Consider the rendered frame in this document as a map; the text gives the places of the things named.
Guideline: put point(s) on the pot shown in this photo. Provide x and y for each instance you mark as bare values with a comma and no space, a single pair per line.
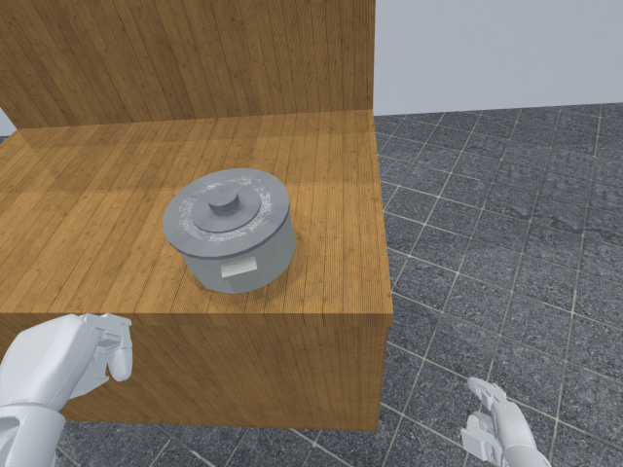
249,271

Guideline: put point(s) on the knob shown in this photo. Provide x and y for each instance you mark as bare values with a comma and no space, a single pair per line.
223,198

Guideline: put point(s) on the table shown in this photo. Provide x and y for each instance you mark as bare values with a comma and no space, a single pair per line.
119,105

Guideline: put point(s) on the right robot hand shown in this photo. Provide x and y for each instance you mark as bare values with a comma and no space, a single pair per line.
487,437

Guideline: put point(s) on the right robot forearm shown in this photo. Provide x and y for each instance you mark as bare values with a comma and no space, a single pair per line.
523,456

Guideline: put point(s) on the left robot forearm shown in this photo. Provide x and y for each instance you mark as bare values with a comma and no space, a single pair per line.
29,434

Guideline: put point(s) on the lid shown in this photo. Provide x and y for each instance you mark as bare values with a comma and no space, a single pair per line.
193,229

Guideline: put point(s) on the left robot hand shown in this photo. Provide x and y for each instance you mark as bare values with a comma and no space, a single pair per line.
64,358

